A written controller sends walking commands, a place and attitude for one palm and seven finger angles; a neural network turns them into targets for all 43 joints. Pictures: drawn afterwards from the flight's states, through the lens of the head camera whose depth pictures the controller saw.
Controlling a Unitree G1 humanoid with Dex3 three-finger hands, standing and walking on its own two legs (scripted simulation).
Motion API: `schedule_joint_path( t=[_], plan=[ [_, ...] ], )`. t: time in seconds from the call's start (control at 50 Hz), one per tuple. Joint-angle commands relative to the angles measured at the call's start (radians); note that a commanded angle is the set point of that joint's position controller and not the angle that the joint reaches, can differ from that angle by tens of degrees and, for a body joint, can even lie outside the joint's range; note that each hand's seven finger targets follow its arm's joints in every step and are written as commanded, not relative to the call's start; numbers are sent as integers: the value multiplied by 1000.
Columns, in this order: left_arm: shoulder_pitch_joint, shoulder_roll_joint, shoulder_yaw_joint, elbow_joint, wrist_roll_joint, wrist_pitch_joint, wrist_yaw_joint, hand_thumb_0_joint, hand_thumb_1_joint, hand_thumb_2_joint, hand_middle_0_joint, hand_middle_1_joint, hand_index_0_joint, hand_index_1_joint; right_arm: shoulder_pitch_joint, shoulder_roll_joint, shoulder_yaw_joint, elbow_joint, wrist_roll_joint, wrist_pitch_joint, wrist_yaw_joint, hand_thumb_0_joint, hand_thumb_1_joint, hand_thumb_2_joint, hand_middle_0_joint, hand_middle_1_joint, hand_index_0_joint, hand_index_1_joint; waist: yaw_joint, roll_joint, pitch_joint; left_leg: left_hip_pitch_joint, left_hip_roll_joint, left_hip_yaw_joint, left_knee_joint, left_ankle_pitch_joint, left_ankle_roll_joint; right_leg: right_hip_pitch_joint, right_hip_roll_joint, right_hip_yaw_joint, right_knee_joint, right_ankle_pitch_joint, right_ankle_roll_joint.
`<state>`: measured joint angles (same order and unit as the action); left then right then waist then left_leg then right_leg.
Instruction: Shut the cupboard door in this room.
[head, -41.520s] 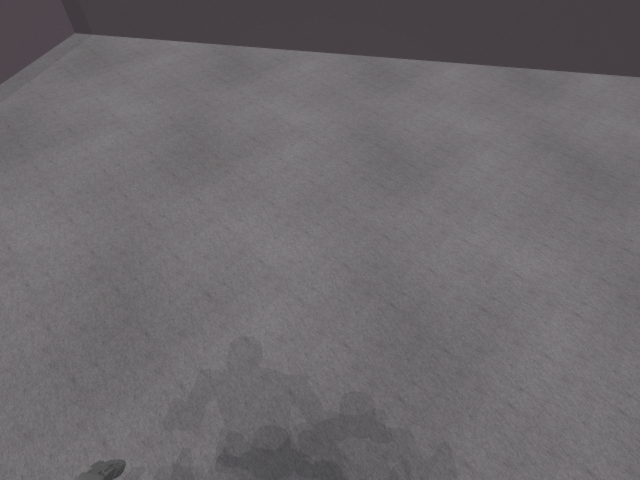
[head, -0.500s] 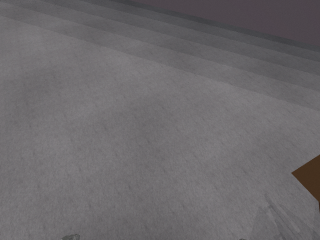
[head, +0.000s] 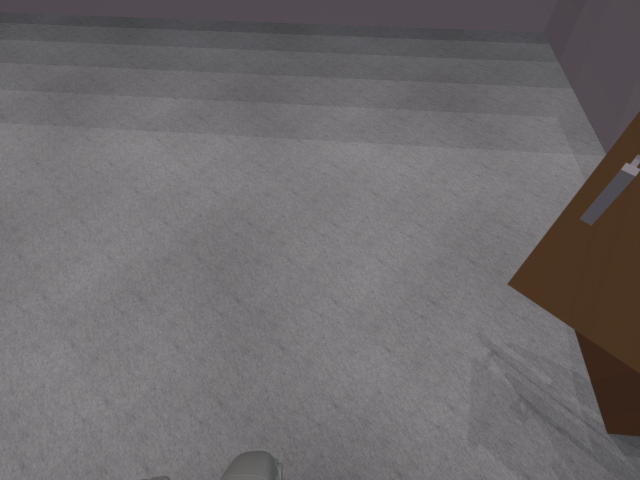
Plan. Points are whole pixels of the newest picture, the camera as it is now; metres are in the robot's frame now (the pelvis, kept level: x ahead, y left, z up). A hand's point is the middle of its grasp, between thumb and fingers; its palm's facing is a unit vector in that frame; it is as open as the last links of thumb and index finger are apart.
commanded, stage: turn to face it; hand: left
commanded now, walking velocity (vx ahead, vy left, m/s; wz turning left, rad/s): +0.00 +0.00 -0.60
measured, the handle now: (612, 189) +0.60 -0.48 -0.03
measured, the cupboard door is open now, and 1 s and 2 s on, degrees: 50 50 50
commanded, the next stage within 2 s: take the last steps up to it in 1.08 s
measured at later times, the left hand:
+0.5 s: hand (206, 432) +0.20 +0.19 -0.16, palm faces -0.30 -0.92 -0.24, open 7.4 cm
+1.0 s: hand (247, 417) +0.22 +0.14 -0.18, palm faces -0.49 -0.85 -0.20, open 7.4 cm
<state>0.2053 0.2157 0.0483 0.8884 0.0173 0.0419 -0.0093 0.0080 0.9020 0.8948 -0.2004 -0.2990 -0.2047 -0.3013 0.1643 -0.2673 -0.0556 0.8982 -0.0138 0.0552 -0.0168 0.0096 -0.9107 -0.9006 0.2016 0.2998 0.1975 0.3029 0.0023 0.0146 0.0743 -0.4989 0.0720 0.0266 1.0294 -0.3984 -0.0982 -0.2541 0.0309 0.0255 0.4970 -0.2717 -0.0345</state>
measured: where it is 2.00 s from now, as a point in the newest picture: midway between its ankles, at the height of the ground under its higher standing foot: outside the picture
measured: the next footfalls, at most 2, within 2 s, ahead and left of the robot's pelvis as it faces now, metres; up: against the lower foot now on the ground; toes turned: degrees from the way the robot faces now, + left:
left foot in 0.16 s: +0.08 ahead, +0.14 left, +0.00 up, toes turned -4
right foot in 0.56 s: +0.00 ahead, -0.12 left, +0.00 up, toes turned -25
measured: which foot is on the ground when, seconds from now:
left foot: up 0.00-0.14, down 0.16-0.54, up 0.56-0.90, down 0.92-1.00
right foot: down 0.00-0.16, up 0.18-0.54, down 0.56-0.94, up 0.96-1.00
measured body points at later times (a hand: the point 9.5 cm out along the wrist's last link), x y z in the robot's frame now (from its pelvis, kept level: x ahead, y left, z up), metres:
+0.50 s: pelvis +0.02 +0.01 +0.00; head +0.07 +0.00 +0.45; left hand +0.21 +0.23 -0.14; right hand -0.01 -0.25 -0.14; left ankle +0.04 +0.14 -0.74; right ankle -0.03 -0.11 -0.71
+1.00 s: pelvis +0.06 +0.00 -0.01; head +0.10 +0.00 +0.44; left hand +0.25 +0.18 -0.17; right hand +0.01 -0.27 -0.13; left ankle +0.13 +0.09 -0.74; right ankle -0.04 -0.09 -0.71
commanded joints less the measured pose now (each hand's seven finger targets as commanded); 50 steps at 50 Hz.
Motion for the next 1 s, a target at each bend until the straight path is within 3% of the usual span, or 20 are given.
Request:
schedule_joint_path(
  t=[0.0, 0.06, 0.1, 0.14, 0.16, 0.26, 0.42, 0.48, 0.5, 0.52, 0.54, 0.58, 0.62, 0.66, 0.78, 0.86, 0.88, 0.9, 0.92, 0.98],
  plan=[
    [16, 219, 68, -69, 8, -23, 15, 0, 900, 900, -200, -300, -200, -300, -32, -62, -13, -99, 2, -30, -4, 0, -900, -900, 200, 300, 200, 300, 17, -137, -114, -6, -13, -7, -152, -10, 5, 121, -254, 285, -132, 404, -168],
    [-15, 225, 74, -69, 10, -17, 16, 0, 900, 900, -200, -300, -200, -300, 13, -56, -11, -95, 10, -42, -10, 0, -900, -900, 200, 300, 200, 300, -6, -160, -131, 120, -38, -3, -357, 24, 17, 82, -239, 321, -72, 439, -143],
    [-41, 202, 70, -74, -3, -9, 14, 0, 900, 900, -200, -300, -200, -300, 89, -75, -11, -68, 8, -56, -17, 0, -900, -900, 200, 300, 200, 300, -38, -119, -150, 325, -32, 3, -602, 210, 28, -23, -168, 286, 12, 371, -66],
    [10, 109, 49, -105, -14, -2, -1, 0, 900, 900, -200, -300, -200, -300, 138, -234, -34, -79, -14, -64, -23, 0, -900, -900, 200, 300, 200, 300, -37, 310, -160, 482, 375, -375, -739, 409, 208, -294, 42, 44, 364, -323, 46],
    [-16, 143, 50, -116, -2, -3, -2, 0, 900, 900, -200, -300, -200, -300, 137, -231, -30, -91, -18, -60, -24, 0, -900, -900, 200, 300, 200, 300, -47, 233, -139, 409, 436, -400, -722, 434, 278, -289, -1, 35, 549, -379, 54],
    [-40, 109, 56, -87, -1, 15, -30, 0, 900, 900, -200, -300, -200, -300, 43, -146, -12, -103, -19, -63, -30, 0, -900, -900, 200, 300, 200, 300, -5, 159, -101, 393, 265, -58, -670, 626, 226, -287, -63, -32, 640, -208, 95],
    [-105, 88, 43, -108, 0, 15, -35, 0, 900, 900, -200, -300, -200, -300, 99, -180, -37, -53, -19, -54, -12, 0, -900, -900, 200, 300, 200, 300, -38, 218, -101, 382, 300, 45, -630, 559, 214, -139, -50, -120, 316, -177, 74],
    [-40, 111, 47, -91, 1, 0, -30, 0, 900, 900, -200, -300, -200, -300, 78, -189, -44, -49, -13, -49, -6, 0, -900, -900, 200, 300, 200, 300, 3, 189, -122, 334, 274, 100, -499, 520, 148, 35, -31, -142, 35, 4, 46],
    [38, 164, 56, -67, 5, -9, -25, 0, 900, 900, -200, -300, -200, -300, 69, -175, -44, -58, -5, -48, -1, 0, -900, -900, 200, 300, 200, 300, 42, 83, -154, 239, 228, 144, -365, 406, 94, 188, -83, -70, -85, 142, 19],
    [98, 281, 78, -47, 14, -25, -11, 0, 900, 900, -200, -300, -200, -300, 47, -87, -24, -100, 2, -45, 4, 0, -900, -900, 200, 300, 200, 300, 74, -271, -159, -31, 78, 207, -136, -86, 26, 351, -344, 271, -167, 445, -77],
    [141, 324, 77, -33, -3, -23, 1, 0, 900, 900, -200, -300, -200, -300, 0, -91, -13, -130, 0, -32, -4, 0, -900, -900, 200, 300, 200, 300, 96, -284, -149, -102, 22, 79, 46, -278, 17, 268, -448, 370, -148, 667, -173],
    [69, 278, 80, -42, 0, -24, 23, 0, 900, 900, -200, -300, -200, -300, -26, -94, -11, -116, 2, -29, -19, 0, -900, -900, 200, 300, 200, 300, 62, -288, -124, -185, 42, -32, 166, -190, 15, 248, -388, 371, -130, 617, -210],
    [-17, 214, 60, -67, -2, -24, 23, 0, 900, 900, -200, -300, -200, -300, 11, -94, -13, -82, -1, -31, -11, 0, -900, -900, 200, 300, 200, 300, 9, -210, -128, -127, 51, -28, 132, -60, 2, 207, -297, 209, -104, 607, -165],
    [-24, 207, 56, -68, 1, -29, 22, 0, 900, 900, -200, -300, -200, -300, 23, -78, -8, -68, -1, -30, -4, 0, -900, -900, 200, 300, 200, 300, 2, -166, -140, -58, 30, -3, 43, -24, -1, 175, -263, 170, -97, 622, -149],
    [-14, 221, 63, -59, 8, -24, 19, 0, 900, 900, -200, -300, -200, -300, 18, -60, -6, -75, 2, -32, -4, 0, -900, -900, 200, 300, 200, 300, 3, -141, -127, 28, -15, 12, -184, -8, 8, 127, -255, 244, -117, 459, -165],
    [-44, 200, 63, -49, 2, -16, 20, 0, 900, 900, -200, -300, -200, -300, 98, -56, -4, -48, 6, -48, -12, 0, -900, -900, 200, 300, 200, 300, -38, -144, -127, 254, -40, 16, -515, 180, 28, 25, -206, 257, -28, 396, -96],
    [-36, 169, 55, -55, -6, -12, 19, 0, 900, 900, -200, -300, -200, -300, 132, -89, -7, -34, 2, -59, -16, 0, -900, -900, 200, 300, 200, 300, -44, -54, -146, 379, 14, -24, -633, 274, 47, -53, -144, 215, 39, 305, -49],
    [15, 112, 44, -63, -13, -5, 13, 0, 900, 900, -200, -300, -200, -300, 146, -176, -19, -37, -12, -66, -18, 0, -900, -900, 200, 300, 200, 300, -32, 185, -169, 478, 221, -247, -659, 436, 137, -199, -12, 110, 187, -7, 14],
    [15, 101, 39, -76, -11, -5, 10, 0, 900, 900, -200, -300, -200, -300, 170, -220, -25, -49, -18, -59, -21, 0, -900, -900, 200, 300, 200, 300, -44, 271, -150, 414, 382, -370, -715, 473, 251, -222, 21, 7, 392, -354, 43],
    [-27, 120, 51, -55, 1, 3, -1, 0, 900, 900, -200, -300, -200, -300, 87, -153, -8, -60, -24, -63, -30, 0, -900, -900, 200, 300, 200, 300, -15, 187, -74, 305, 316, -267, -724, 508, 277, -259, -40, 36, 653, -278, 60]
  ],
)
